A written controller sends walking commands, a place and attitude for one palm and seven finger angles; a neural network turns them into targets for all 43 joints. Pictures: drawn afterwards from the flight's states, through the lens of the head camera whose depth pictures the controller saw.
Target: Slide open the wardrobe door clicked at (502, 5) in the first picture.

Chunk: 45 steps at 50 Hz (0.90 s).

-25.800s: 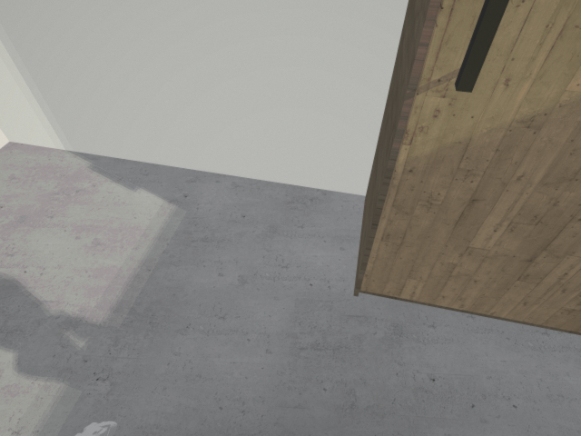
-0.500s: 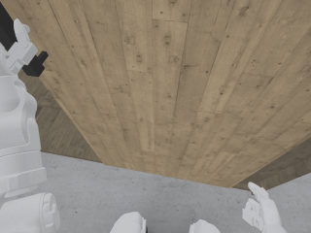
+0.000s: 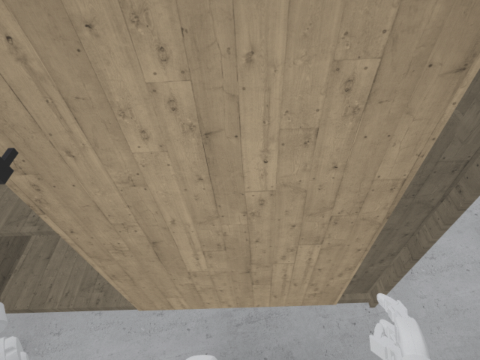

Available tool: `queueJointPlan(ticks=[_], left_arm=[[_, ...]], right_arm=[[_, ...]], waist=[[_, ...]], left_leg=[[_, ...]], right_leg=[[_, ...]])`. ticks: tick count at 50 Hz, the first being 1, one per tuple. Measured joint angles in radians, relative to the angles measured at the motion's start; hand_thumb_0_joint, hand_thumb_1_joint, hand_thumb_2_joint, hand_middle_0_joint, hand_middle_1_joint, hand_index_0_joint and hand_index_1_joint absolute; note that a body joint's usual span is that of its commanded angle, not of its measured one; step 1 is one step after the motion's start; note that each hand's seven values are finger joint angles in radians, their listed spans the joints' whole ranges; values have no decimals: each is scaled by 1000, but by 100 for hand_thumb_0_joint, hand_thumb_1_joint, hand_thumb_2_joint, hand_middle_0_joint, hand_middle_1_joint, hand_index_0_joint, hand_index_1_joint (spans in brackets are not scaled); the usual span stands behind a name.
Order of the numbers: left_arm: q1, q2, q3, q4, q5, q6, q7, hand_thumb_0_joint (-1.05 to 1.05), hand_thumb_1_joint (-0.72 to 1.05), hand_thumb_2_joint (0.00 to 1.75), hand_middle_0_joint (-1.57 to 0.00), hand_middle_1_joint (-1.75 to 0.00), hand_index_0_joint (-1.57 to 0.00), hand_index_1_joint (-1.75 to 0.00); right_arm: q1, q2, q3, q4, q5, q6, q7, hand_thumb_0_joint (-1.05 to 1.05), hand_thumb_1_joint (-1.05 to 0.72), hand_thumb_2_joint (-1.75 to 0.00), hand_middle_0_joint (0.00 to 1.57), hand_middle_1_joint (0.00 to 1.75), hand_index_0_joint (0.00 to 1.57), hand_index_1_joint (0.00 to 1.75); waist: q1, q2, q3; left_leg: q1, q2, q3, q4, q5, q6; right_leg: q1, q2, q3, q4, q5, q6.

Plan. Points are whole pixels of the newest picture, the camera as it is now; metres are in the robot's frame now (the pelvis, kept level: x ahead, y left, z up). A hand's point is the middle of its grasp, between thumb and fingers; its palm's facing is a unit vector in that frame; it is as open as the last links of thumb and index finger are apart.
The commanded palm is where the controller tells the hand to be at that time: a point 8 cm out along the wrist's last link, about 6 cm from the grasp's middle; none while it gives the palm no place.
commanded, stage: stop walking and hold the door there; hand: left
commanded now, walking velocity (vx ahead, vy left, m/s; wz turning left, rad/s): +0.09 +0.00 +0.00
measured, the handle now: out of the picture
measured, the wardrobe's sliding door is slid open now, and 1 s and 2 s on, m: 0.61 0.61 0.61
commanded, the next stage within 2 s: none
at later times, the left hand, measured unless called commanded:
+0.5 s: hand out of the picture +0.32 +0.37 +0.24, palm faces +0.67 -0.72 -0.18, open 7.9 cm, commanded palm +0.28 +0.38 +0.20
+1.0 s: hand out of the picture +0.32 +0.38 +0.23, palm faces +0.60 -0.77 -0.20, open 8.0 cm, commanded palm +0.28 +0.39 +0.20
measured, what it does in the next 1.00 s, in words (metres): steps on the spot: left foot, then right foot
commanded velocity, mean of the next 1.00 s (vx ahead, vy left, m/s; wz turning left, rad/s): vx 0.06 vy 0.05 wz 0.04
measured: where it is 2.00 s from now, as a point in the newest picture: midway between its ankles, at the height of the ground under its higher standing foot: outside the picture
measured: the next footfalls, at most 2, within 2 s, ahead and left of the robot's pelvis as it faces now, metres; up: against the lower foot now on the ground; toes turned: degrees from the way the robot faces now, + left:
left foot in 0.10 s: +0.06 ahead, +0.15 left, +0.00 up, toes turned +2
right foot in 0.40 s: -0.02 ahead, -0.11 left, +0.00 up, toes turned -7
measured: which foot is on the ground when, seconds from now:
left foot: up 0.00-0.08, down 0.10-1.00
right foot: down 0.00-0.12, up 0.14-0.38, down 0.40-1.00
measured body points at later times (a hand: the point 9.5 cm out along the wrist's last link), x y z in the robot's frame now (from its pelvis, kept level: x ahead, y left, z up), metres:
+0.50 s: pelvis -0.05 +0.01 +0.00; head -0.05 +0.00 +0.45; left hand +0.28 +0.41 +0.25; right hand +0.03 -0.24 -0.12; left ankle +0.03 +0.13 -0.73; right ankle -0.06 -0.10 -0.73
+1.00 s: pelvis -0.04 +0.05 +0.00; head -0.04 +0.03 +0.45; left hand +0.28 +0.42 +0.24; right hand +0.07 -0.24 -0.11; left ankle +0.01 +0.15 -0.73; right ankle -0.06 -0.10 -0.73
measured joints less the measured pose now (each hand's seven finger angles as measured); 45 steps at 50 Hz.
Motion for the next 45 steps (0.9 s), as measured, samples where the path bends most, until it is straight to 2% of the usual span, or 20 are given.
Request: queueJointPlan(ticks=[2, 4, 6, 8, 11, 15, 20, 21, 25, 34, 43, 45], left_arm=[[-9, -1, -5, 12, 5, 1, 0, -16, 58, 79, -43, -136, -6, -117], [-16, -5, -20, 12, 5, 3, 2, -15, 58, 79, -44, -136, -7, -117], [-29, -9, -45, 3, -1, 6, 10, -15, 59, 80, -44, -137, -7, -116], [-23, -10, -62, 6, -4, -2, 23, -14, 60, 79, -44, -138, -5, -115], [-7, -7, -72, 17, 0, -7, 33, -13, 62, 78, -42, -138, -4, -115], [-16, 4, -80, 31, -3, 4, 35, -12, 63, 76, -40, -137, -4, -116], [-46, 45, -59, 75, -12, 18, 33, -12, 65, 76, -39, -135, -1, -117], [-51, 47, -48, 91, -12, 15, 34, -12, 65, 76, -38, -135, -1, -117], [-87, 53, -37, 158, -8, 18, 26, -11, 65, 76, -37, -132, 0, -119], [-106, 58, -66, 219, -9, -21, -1, -12, 62, 77, -41, -134, -4, -122], [-113, 42, -92, 192, -9, -41, 9, -13, 61, 77, -42, -135, -4, -121], [-115, 32, -98, 186, -5, -53, 1, -14, 60, 77, -43, -136, -4, -122]], right_arm=[[21, -18, -9, 13, -3, 10, -13, 1, -91, -90, 20, 30, 20, 30], [51, -35, -20, 20, -6, 15, -22, 1, -91, -90, 20, 30, 20, 30], [80, -42, -34, 28, -5, 19, -27, 1, -91, -90, 20, 30, 20, 30], [106, -30, -34, 35, -2, 28, -28, 1, -91, -90, 19, 30, 19, 30], [152, 2, -21, 36, -6, 25, -27, 1, -91, -90, 19, 30, 19, 30], [195, 44, 7, 45, -9, 17, -15, 1, -91, -90, 19, 30, 19, 30], [195, 76, 40, 47, -13, 9, -1, 1, -90, -90, 20, 30, 20, 30], [184, 74, 42, 50, -15, 9, 0, 1, -90, -90, 20, 30, 20, 30], [174, 54, 31, 55, -8, 12, -2, 1, -90, -90, 20, 30, 20, 30], [174, -12, -10, 63, -1, 25, -30, 1, -90, -90, 20, 30, 20, 30], [166, -8, -13, 32, 1, 19, -29, 1, -91, -90, 20, 30, 20, 30], [165, -9, -17, 31, 2, 27, -23, 1, -91, -90, 20, 30, 20, 30]], waist=[[-13, -14, -11], [-23, -16, -29], [-27, -22, -38], [-23, -41, -52], [-35, -45, -78], [-31, -40, -92], [-20, -50, -89], [-25, -36, -79], [-30, -1, -74], [-32, -4, -100], [-17, -6, -84], [-15, -1, -81]], left_leg=[[23, -9, 5, -93, 59, 6], [73, -3, 13, -238, 170, 12], [96, 4, 19, -301, 286, 35], [103, 4, 41, -305, 292, 54], [117, 16, 47, -358, 310, 61], [117, 37, 48, -412, 353, 54], [74, 42, 77, -401, 365, 43], [68, 50, 75, -393, 364, 40], [42, 70, 65, -362, 361, 35], [34, 58, 65, -323, 335, 47], [30, 42, 65, -340, 349, 56], [10, 28, 49, -293, 291, 47]], right_leg=[[-2, -11, 6, -1, 7, 7], [-7, -9, 6, 7, 9, 16], [-14, -6, 8, 27, 4, 26], [-25, 1, 34, 65, -70, 25], [-41, 26, 45, 171, -129, 24], [10, 39, 23, 119, -142, 28], [103, 29, 14, -91, -45, 18], [101, 37, 12, -98, -19, 11], [84, 55, 5, -79, -24, 0], [76, 40, 5, -36, -52, 13], [71, 26, 2, -44, -45, 21], [66, 16, -3, -29, -56, 26]])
